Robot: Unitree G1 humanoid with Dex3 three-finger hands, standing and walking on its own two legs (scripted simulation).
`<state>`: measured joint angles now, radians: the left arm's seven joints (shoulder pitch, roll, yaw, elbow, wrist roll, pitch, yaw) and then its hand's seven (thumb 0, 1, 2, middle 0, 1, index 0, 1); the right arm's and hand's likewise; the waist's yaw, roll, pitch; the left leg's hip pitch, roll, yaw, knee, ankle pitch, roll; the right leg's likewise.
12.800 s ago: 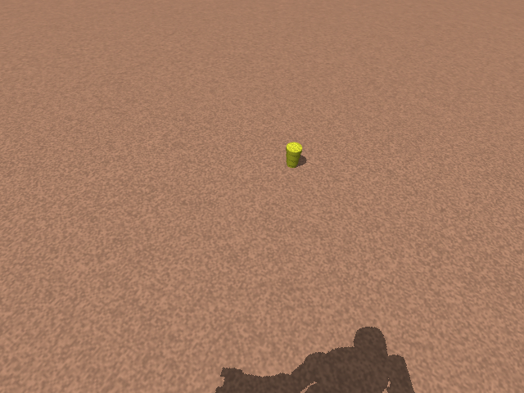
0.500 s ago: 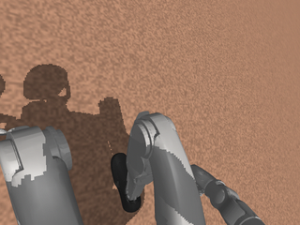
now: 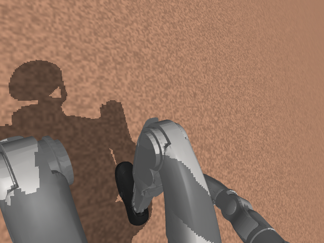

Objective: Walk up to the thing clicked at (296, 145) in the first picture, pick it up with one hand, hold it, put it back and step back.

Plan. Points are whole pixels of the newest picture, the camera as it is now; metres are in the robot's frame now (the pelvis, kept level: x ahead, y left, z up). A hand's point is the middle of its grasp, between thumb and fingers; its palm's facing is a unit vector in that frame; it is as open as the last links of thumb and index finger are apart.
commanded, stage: close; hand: left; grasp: from the side
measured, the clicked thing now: out of the picture +0.43 +0.29 -0.21
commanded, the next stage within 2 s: settle in 0.30 s
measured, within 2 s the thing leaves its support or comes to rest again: leaves its support in 0.74 s
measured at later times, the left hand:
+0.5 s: hand out of the picture +0.42 +0.30 -0.18, palm faces +0.43 -0.90 -0.01, open 11.2 cm
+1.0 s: hand out of the picture +0.39 +0.33 -0.10, palm faces +0.41 -0.91 -0.05, open 11.4 cm
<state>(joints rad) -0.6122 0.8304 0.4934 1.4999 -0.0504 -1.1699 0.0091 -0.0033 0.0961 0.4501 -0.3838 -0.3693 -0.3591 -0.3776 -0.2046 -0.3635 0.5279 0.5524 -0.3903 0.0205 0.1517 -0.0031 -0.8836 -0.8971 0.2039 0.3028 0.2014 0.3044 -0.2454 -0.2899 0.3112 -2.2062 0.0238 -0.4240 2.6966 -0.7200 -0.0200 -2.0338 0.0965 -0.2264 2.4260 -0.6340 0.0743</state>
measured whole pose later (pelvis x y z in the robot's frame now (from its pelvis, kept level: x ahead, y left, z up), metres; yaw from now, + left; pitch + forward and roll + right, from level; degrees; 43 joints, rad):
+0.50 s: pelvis +0.00 +0.00 +0.00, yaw +0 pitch +10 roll -18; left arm -0.63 0.86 0.53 1.48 -0.07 -1.15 0.04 0.00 -0.26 0.75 -0.65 -0.85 -0.56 -0.87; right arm -0.19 -0.37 0.54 0.55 -0.39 0.04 0.15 0.00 -0.89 -0.90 0.20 0.30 0.20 0.30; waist -0.26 -0.30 0.33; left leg -2.21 0.03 -0.43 2.69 -0.72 -0.02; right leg -2.04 0.10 -0.23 2.42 -0.62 0.08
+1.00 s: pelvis +0.00 -0.01 +0.02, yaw +2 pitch +17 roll -16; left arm -0.50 0.69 0.46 1.02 -0.08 -0.88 -0.01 0.00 -0.44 0.95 -0.69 -0.96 -0.59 -0.99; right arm -0.11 -0.34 0.35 0.57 -0.29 0.05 0.15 0.00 -0.92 -0.90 0.20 0.30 0.20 0.30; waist -0.17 -0.19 0.18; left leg -2.23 0.02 -0.35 2.59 -0.70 -0.02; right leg -2.06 0.05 -0.19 2.38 -0.65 0.06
